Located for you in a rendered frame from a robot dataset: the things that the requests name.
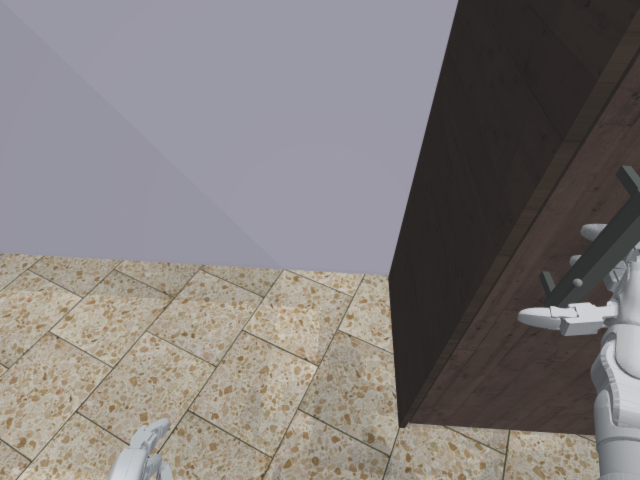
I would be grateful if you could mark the right robot forearm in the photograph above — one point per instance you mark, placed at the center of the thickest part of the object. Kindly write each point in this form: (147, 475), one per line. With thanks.
(616, 376)

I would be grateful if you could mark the handle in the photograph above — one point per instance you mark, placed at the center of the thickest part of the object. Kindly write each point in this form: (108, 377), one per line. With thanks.
(614, 242)

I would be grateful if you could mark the left robot hand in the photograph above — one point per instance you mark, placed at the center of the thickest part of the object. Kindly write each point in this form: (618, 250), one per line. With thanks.
(133, 463)

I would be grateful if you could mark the right robot hand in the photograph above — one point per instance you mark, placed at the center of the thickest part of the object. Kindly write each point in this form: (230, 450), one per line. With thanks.
(584, 318)

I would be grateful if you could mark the wardrobe door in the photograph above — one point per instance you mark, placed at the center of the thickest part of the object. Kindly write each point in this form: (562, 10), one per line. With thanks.
(504, 374)

